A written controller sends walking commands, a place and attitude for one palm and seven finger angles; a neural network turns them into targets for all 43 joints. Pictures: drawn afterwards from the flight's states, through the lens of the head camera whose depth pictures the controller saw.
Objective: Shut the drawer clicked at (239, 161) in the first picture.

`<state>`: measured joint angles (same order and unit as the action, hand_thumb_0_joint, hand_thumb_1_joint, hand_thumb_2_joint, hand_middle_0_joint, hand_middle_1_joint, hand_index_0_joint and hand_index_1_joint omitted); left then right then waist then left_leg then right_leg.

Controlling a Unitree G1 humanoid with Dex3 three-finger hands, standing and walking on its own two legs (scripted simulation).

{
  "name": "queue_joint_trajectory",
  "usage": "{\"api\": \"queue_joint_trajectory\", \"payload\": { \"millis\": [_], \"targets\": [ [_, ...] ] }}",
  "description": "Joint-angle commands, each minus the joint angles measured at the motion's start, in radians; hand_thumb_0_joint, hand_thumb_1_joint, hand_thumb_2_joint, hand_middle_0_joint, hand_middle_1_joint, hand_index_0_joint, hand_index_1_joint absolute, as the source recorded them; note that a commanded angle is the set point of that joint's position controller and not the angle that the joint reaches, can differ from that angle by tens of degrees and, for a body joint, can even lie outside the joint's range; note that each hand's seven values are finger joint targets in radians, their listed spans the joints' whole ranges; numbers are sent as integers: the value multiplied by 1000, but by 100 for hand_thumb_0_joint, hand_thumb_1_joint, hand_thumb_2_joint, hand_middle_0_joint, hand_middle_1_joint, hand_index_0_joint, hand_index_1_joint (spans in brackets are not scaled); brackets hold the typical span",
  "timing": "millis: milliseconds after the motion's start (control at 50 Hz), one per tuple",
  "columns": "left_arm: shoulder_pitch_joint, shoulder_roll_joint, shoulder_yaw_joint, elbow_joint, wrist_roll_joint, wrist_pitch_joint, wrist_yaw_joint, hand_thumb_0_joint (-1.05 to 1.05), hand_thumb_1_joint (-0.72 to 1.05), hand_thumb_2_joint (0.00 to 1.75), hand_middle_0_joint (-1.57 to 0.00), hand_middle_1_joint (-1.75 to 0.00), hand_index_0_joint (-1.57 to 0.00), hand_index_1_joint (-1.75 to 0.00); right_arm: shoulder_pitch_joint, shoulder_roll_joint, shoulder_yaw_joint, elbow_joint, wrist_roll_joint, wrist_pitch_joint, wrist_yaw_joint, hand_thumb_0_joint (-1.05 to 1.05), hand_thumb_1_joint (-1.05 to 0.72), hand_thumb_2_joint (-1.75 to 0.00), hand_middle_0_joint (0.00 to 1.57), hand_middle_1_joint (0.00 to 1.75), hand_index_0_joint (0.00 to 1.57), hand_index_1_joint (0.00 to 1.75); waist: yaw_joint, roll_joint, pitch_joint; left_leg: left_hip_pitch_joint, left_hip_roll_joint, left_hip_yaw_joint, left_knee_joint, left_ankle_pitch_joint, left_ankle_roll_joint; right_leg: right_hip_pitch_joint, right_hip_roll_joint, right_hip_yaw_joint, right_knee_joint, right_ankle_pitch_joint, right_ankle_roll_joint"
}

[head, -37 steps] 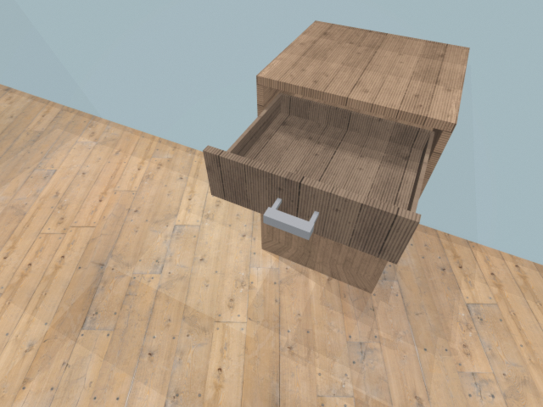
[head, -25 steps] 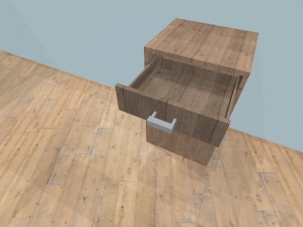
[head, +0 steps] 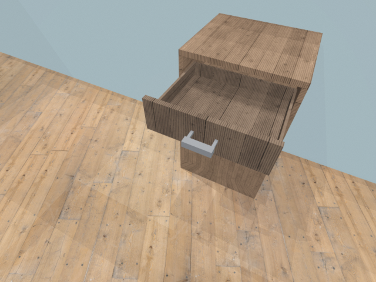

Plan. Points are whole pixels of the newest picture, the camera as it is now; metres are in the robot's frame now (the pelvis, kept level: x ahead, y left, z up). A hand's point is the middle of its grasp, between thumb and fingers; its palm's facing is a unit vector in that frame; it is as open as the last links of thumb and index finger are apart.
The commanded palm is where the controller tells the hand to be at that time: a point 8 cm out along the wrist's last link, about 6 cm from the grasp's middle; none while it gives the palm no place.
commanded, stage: stand and wait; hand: left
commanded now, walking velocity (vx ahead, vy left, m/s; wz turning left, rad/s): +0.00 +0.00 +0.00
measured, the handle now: (200, 142) +0.52 -0.01 -0.06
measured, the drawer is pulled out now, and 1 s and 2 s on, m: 0.30 0.30 0.30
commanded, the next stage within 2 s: look at it before walking up in 0.08 s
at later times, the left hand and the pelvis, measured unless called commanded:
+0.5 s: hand out of the picture +0.04 +0.21 -0.17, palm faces -0.03 -0.97 -0.26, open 7.4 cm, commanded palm none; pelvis +0.00 +0.00 +0.00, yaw +0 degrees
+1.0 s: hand out of the picture +0.04 +0.20 -0.18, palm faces -0.07 -0.97 -0.25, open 7.4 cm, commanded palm none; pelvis +0.01 +0.00 -0.01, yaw -4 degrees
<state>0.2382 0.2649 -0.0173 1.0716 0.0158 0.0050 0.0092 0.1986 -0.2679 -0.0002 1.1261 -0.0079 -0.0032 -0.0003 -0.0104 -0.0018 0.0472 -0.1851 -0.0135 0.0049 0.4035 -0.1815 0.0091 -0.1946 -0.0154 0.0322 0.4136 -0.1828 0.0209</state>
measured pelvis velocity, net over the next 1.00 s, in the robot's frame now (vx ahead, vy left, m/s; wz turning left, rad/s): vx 0.01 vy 0.00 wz -0.08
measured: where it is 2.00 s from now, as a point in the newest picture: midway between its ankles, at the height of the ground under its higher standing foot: outside the picture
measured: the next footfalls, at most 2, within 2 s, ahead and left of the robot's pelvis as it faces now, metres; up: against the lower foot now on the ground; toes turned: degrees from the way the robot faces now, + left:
left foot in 1.72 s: +0.08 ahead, +0.10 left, +0.00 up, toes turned -21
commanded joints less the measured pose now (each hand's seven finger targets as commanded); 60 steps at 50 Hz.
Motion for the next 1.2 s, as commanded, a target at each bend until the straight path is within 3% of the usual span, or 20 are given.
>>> {"api": "queue_joint_trajectory", "payload": {
  "millis": [0,120,360,620,780,820,880,940,980,1000,1020,1040,1060,1100,1120,1140,1160,1180],
  "targets": [
    [-9,161,41,-52,-4,-27,15,0,90,90,-20,-30,-20,-30,-14,-162,-38,-50,-2,-23,-15,0,-90,-90,20,30,20,30,4,-24,-15,-20,104,-104,-90,-43,14,-30,-88,102,-100,-93,-43],
    [-3,152,41,-47,-2,-27,16,0,90,90,-20,-30,-20,-30,-11,-151,-38,-43,-2,-23,-16,0,-90,-90,20,30,20,30,7,-12,3,-31,105,-107,-98,-50,14,-32,-85,99,-98,-87,-43],
    [-5,141,40,-43,-1,-30,17,0,90,90,-20,-30,-20,-30,-16,-144,-38,-44,0,-27,-18,0,-90,-90,20,30,20,30,7,5,-26,1,115,-104,-91,33,15,-8,-86,84,-86,4,-39],
    [-8,138,39,-37,0,-27,15,0,90,90,-20,-30,-20,-30,-21,-147,-38,-44,-1,-26,-19,0,-90,-90,20,30,20,30,6,6,-13,-2,116,-112,-120,-22,14,-9,-80,81,-90,-19,-35],
    [-8,142,40,-33,-1,-31,16,0,90,90,-20,-30,-20,-30,-24,-145,-37,-39,2,-30,-21,0,-90,-90,20,30,20,30,7,-8,-41,33,120,-101,-98,73,16,8,-85,79,-86,46,-34],
    [15,89,35,-32,-4,-15,17,0,90,90,-20,-30,-20,-30,-1,-88,-30,-39,-1,-21,-25,0,-90,-90,20,30,20,30,6,-7,-26,44,125,-71,-64,84,6,-34,-81,96,-58,83,-33],
    [18,104,54,-62,-4,5,12,0,90,90,-20,-30,-20,-30,11,-101,-48,-64,-1,-5,-35,0,-90,-90,20,30,20,30,4,8,-10,42,148,-46,-20,63,11,-94,-66,114,6,123,-44],
    [21,106,69,-103,0,19,4,0,90,90,-20,-30,-20,-30,6,-127,-68,-107,-3,4,-39,0,-90,-90,20,30,20,30,7,40,-4,31,195,-67,-29,0,35,-156,-23,109,96,92,-44],
    [31,84,79,-121,0,26,-2,0,90,90,-20,-30,-20,-30,-5,-145,-82,-135,-6,4,-41,0,-90,-90,20,30,20,30,12,112,-14,7,265,-106,-67,-21,77,-175,15,61,225,0,-33],
    [43,73,83,-125,0,30,-5,0,90,90,-20,-30,-20,-30,-20,-150,-88,-147,-6,1,-40,0,-90,-90,20,30,20,30,21,156,-21,-16,318,-123,-90,11,112,-168,24,30,332,-124,-25],
    [53,63,87,-132,0,35,-8,0,90,90,-20,-30,-20,-30,-32,-149,-90,-163,-8,-1,-39,0,-90,-90,20,30,20,30,23,185,-26,-37,357,-125,-106,47,147,-166,15,-3,439,-234,-14],
    [61,58,91,-142,-1,36,-9,0,90,90,-20,-30,-20,-30,-52,-141,-90,-174,-9,-3,-39,0,-90,-90,20,30,20,30,33,188,-35,-25,378,-119,-90,127,169,-176,-2,0,481,-286,-15],
    [73,51,93,-146,-2,35,-11,0,90,90,-20,-30,-20,-30,-66,-135,-92,-187,-13,-4,-40,0,-90,-90,20,30,20,30,40,174,-36,-28,385,-84,-52,202,169,-161,-26,5,457,-303,-19],
    [136,33,93,-133,1,23,-14,0,90,90,-20,-30,-20,-30,-79,-131,-95,-192,-16,2,-40,0,-90,-90,20,30,20,30,71,106,-56,-41,316,23,118,244,97,-47,-26,-31,225,-164,-14],
    [173,64,101,-122,7,12,-11,0,90,90,-20,-30,-20,-30,-73,-107,-94,-193,-7,9,-38,0,-90,-90,20,30,20,30,87,-31,-51,-108,230,81,283,97,29,17,-53,46,21,50,-11],
    [183,183,120,-125,20,-2,5,0,90,90,-20,-30,-20,-30,-49,-33,-84,-217,0,13,-35,0,-90,-90,20,30,20,30,69,-384,-36,-342,74,147,494,-316,-46,89,-273,429,-98,347,-72],
    [210,173,117,-128,1,2,15,0,90,90,-20,-30,-20,-30,-101,-45,-80,-236,0,20,-38,0,-90,-90,20,30,20,30,90,-302,-15,-355,44,24,617,-418,-48,33,-339,494,-122,513,-155],
    [164,150,115,-136,1,5,19,0,90,90,-20,-30,-20,-30,-73,-46,-86,-222,3,26,-38,0,-90,-90,20,30,20,30,52,-219,-32,-342,70,-30,687,-362,-40,19,-310,417,-114,370,-209]
  ]
}}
